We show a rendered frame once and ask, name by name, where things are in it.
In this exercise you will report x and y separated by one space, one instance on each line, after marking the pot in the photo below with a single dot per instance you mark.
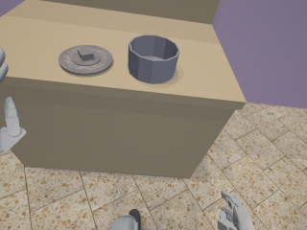
152 58

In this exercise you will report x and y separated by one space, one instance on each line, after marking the knob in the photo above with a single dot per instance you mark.
85 53

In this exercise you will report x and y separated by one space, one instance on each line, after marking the table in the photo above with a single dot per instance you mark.
111 122

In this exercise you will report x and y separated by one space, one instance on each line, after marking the left robot hand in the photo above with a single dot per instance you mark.
11 134

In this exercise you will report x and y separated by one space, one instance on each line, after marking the robot left foot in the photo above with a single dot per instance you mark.
135 213

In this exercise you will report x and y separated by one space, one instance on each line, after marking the lid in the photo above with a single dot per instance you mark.
71 61

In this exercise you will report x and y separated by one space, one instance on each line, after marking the left robot shin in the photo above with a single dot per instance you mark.
127 216

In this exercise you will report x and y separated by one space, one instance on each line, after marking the right robot hand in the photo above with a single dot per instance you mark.
239 219

